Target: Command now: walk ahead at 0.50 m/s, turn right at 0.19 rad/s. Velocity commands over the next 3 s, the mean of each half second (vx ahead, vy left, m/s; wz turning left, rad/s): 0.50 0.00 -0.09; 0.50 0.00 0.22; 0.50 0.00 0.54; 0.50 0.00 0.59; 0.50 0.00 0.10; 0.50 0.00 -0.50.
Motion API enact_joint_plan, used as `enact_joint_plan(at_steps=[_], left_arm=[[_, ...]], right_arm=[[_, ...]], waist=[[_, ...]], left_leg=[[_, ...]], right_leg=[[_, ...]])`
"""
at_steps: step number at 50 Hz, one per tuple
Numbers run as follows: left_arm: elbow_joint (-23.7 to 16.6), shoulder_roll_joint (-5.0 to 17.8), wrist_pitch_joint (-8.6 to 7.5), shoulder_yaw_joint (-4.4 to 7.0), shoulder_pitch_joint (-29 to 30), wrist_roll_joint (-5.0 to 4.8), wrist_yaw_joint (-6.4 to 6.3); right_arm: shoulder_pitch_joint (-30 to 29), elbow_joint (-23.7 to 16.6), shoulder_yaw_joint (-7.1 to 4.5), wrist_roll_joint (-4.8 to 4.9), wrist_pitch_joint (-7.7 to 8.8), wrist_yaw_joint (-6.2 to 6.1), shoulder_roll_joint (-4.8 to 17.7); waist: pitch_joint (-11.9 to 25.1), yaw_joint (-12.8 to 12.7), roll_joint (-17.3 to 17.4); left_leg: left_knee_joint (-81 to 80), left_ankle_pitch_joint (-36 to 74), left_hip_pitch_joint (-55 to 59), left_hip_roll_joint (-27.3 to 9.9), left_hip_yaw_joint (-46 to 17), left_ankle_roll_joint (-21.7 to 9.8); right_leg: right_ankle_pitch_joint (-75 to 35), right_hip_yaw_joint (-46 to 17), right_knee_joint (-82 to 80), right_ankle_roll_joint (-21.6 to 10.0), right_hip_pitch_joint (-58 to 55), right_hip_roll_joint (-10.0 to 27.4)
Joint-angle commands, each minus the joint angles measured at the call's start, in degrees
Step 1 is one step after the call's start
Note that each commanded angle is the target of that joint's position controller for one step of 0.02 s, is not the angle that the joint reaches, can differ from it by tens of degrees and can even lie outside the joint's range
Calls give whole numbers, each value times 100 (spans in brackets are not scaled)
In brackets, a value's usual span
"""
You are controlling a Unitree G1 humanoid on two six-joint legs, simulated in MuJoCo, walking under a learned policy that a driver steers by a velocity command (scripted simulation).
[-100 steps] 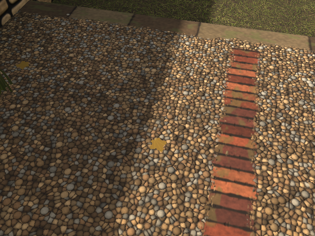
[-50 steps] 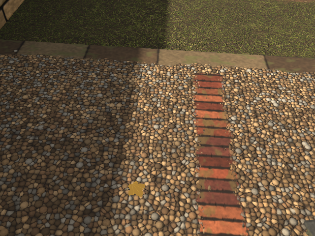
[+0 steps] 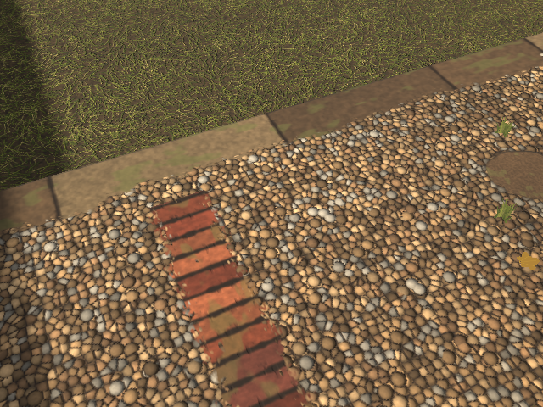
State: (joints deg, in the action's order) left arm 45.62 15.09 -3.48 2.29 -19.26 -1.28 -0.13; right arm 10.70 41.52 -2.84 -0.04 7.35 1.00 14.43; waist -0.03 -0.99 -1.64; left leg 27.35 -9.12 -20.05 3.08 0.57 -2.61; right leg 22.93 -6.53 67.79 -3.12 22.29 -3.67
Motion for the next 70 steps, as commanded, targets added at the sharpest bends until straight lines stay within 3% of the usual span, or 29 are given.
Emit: enact_joint_plan(at_steps=[1,3,6,10,14,17,19,20,21,22,23,24,25,26,30,37,43,46,48,49,50,51,52,54,55,58,63,67,70], left_arm=[[-572,533,-124,156,327,88,17],[-532,340,-92,117,217,89,19],[-727,237,-111,64,747,133,-4],[-882,131,-170,17,1487,95,59],[-1111,197,-212,26,2133,14,172],[-1222,344,-271,69,2214,3,253],[-1010,593,-292,206,1432,44,231],[-766,897,-286,339,516,86,173],[-603,1408,-247,454,-571,150,100],[-519,1584,-219,469,-634,169,162],[-546,1011,-213,340,-477,77,170],[-591,806,-208,259,-100,46,165],[-647,698,-204,211,290,78,189],[-673,593,-208,184,530,111,215],[-489,663,-327,214,571,124,214],[-103,884,-285,248,117,151,67],[224,975,-145,273,-224,96,22],[186,1160,-34,321,-22,71,-49],[112,1232,60,335,112,67,-131],[-33,1115,22,269,67,141,-174],[-269,242,-163,-21,-570,300,-45],[-249,756,-389,72,-109,161,64],[-468,971,-496,138,452,-47,116],[-536,880,-524,129,750,109,49],[-550,911,-451,172,642,164,33],[-585,718,-257,164,528,233,-7],[-861,459,-244,69,1587,224,-3],[-1036,561,-325,96,2161,115,89],[-1069,771,-396,198,2112,87,141]], right_arm=[[394,-144,-102,-32,-8,28,499],[491,-47,-113,6,18,53,554],[713,87,-174,39,-2,13,801],[1039,252,-173,104,-102,-36,904],[1406,447,-166,134,-190,-42,977],[1405,525,-199,147,-280,-79,1099],[1232,511,-202,151,-337,-107,1163],[1187,447,-141,107,-337,-121,1031],[1166,241,9,-79,-295,-142,664],[1888,213,135,77,-170,-98,193],[1466,276,-8,192,-102,-72,855],[961,145,-63,232,-78,-48,1006],[742,132,-56,164,-94,-68,912],[660,112,-79,75,-131,-76,854],[762,105,-64,39,-321,-93,573],[-403,-213,0,102,-303,1,392],[-1196,-703,27,143,-286,212,373],[-989,-833,-38,110,-300,297,511],[294,-570,-277,108,-331,251,893],[1256,-390,-458,103,-370,150,1355],[1298,-411,-546,113,-351,123,1934],[1566,-462,-415,115,-339,100,1402],[1338,-455,-351,60,-324,82,1204],[591,-629,-282,59,-337,68,976],[385,-724,-236,0,-336,58,865],[316,-728,-261,43,-306,8,923],[725,-544,-317,117,-370,-145,1090],[1048,-395,-336,161,-434,-164,1126],[1044,-372,-332,160,-490,-194,1079]], waist=[[-61,109,488],[34,60,687],[-11,178,594],[-88,441,619],[-262,638,651],[-272,503,731],[195,5,710],[832,-387,568],[1730,-708,-403],[2197,-293,-1817],[1569,-468,-980],[873,-381,-633],[550,-193,-137],[303,-41,-109],[132,262,-239],[-196,-163,-108],[-447,-418,-84],[-161,-171,-286],[613,534,-251],[1200,919,253],[1795,346,1769],[2329,748,1202],[1465,780,942],[582,339,97],[489,116,228],[316,-70,382],[94,293,555],[63,514,707],[89,403,839]], left_leg=[[-1622,-79,1309,-1608,-2112,-1021],[-1762,614,1114,-1440,-1627,-1081],[-1904,1302,1188,-1457,-1240,-1140],[-1882,1266,1272,-1287,-762,-913],[-1707,1061,1642,-1524,-847,-871],[-1396,1437,2086,-1756,-972,-753],[-473,2839,2055,-1534,-704,-567],[655,2922,1494,-1246,-444,-388],[2621,902,179,-780,-100,-157],[4089,-2412,-1859,-28,-390,47],[4621,-2285,-2490,-397,-760,19],[4535,-1685,-2610,-642,-613,-23],[4275,-1199,-2335,-863,-500,31],[3974,-907,-2136,-988,-472,97],[3485,-315,-1715,-1118,-406,291],[1538,1484,-1976,-958,-357,232],[817,978,-2390,-768,-204,-24],[720,152,-1685,-428,261,-265],[376,261,165,58,537,-560],[308,559,1973,-592,-564,-910],[-116,-97,4099,-2061,-3757,-2013],[-785,-642,4439,-2239,-4707,-2052],[-875,-342,3852,-2043,-3838,-1755],[-1021,788,2147,-1604,-2674,-1477],[-1164,1200,1602,-1451,-2400,-1447],[-1423,1694,805,-1230,-1964,-1515],[-1354,1208,465,-795,-1499,-1130],[-1072,677,739,-905,-1917,-980],[-611,512,1193,-1064,-2467,-889]], right_leg=[[-575,-2,-62,58,1720,841],[-756,207,-407,137,1536,884],[-1378,324,-1367,259,1744,970],[-2455,490,-2801,277,1399,826],[-2469,570,-3459,216,1251,672],[-1892,594,-3840,4,1044,582],[-1839,821,-4220,-220,-222,325],[-2032,593,-4130,-447,-1637,564],[-2430,-941,-3985,-863,-3325,1872],[-1305,-3299,-4684,-1691,-4594,2732],[-676,-3117,-4932,-1476,-4113,2525],[-974,-2241,-5031,-1240,-3346,2297],[-1513,-1695,-5192,-1116,-2606,2018],[-1900,-1332,-5381,-1087,-2072,1817],[-2691,-573,-5877,-1179,-1268,1576],[-2783,424,-6070,-836,-1649,1496],[-3091,766,-5703,-665,-2780,1891],[-5128,1059,-4897,-452,-2970,1895],[-6438,1416,-3143,-204,-2577,1615],[-5002,1495,-1461,24,-1223,1379],[307,1136,612,382,1471,140],[911,9,1218,287,2143,183],[437,2,1177,191,2546,450],[-269,139,248,215,2070,853],[-410,104,0,260,1651,973],[-661,252,-635,524,1315,957],[-2372,336,-2658,691,1091,635],[-2690,259,-3569,622,724,385],[-2105,132,-3984,453,455,316]])
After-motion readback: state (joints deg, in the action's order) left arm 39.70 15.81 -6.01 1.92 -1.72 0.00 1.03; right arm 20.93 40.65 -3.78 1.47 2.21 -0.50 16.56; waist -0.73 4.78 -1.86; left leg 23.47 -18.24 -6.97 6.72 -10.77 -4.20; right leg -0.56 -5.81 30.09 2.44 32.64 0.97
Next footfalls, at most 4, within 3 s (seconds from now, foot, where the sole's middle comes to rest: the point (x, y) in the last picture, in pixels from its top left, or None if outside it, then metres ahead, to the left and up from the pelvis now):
0.40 right None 0.35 -0.15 -0.77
0.98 left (246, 346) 0.65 0.10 -0.77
1.46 right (295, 252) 0.95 -0.03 -0.77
2.00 left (167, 224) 1.04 0.36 -0.77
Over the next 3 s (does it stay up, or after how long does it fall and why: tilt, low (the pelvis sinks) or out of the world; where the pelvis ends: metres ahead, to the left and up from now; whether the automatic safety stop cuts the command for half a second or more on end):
stays up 1.40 0.59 -0.16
